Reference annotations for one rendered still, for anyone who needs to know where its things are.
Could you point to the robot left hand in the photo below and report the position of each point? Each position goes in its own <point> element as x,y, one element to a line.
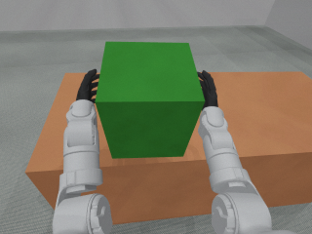
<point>85,90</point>

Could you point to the robot right upper arm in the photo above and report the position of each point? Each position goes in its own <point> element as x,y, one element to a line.
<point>241,213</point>

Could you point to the robot right hand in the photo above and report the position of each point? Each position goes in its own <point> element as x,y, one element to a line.
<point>208,89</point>

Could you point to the pedestal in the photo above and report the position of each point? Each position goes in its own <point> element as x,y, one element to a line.
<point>269,116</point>

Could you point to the carton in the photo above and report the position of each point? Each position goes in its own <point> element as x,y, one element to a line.
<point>149,98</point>

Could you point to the left robot forearm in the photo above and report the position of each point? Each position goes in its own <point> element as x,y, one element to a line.
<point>81,170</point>

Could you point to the right robot forearm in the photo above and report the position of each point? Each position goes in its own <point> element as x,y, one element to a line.
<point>226,171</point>

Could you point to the robot left upper arm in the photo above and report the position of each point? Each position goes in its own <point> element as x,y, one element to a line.
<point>87,214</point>

